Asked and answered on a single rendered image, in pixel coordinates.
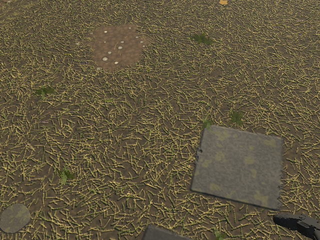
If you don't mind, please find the right robot hand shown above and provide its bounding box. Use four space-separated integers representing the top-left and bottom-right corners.
273 213 320 240

